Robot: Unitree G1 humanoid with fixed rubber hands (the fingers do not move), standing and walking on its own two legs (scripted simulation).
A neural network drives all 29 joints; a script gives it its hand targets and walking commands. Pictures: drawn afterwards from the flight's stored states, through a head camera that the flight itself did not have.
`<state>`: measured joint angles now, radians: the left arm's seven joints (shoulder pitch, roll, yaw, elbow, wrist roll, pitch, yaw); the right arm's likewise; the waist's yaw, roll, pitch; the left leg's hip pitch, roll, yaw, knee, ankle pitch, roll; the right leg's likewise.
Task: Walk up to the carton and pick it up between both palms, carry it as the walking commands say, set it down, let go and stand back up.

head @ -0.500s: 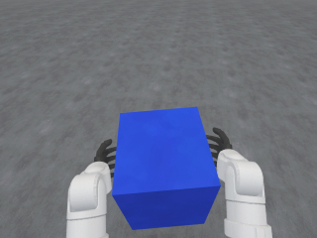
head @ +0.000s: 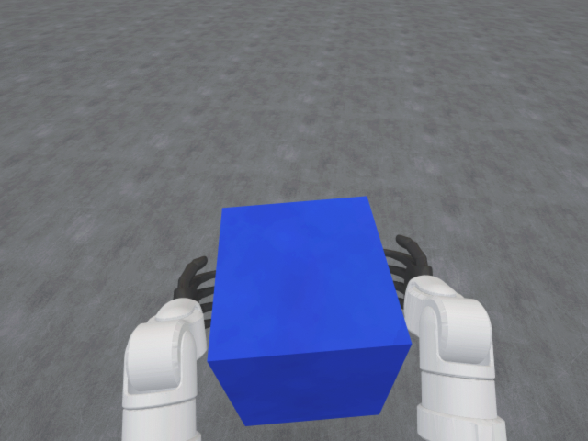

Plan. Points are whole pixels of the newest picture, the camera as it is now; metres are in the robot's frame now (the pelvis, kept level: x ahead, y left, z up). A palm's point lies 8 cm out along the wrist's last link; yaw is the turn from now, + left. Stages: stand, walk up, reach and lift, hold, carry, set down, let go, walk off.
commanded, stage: carry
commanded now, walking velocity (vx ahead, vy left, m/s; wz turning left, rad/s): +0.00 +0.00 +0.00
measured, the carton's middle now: (303, 315) +0.30 +0.00 +0.04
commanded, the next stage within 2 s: hold in 0.56 s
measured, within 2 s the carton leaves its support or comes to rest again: neither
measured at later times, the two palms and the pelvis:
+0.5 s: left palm (185, 309) +0.27 +0.15 +0.09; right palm (410, 286) +0.29 -0.14 +0.11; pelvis +0.01 +0.00 +0.00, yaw +0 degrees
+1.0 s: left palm (191, 320) +0.29 +0.16 +0.04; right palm (396, 305) +0.30 -0.13 +0.06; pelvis +0.00 +0.01 +0.00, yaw -2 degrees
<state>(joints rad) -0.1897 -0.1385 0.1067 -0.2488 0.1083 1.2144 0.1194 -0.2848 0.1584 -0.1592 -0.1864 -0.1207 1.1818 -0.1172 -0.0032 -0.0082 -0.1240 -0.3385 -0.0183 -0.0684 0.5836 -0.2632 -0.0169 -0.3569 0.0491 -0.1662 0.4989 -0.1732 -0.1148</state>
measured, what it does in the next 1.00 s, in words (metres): stands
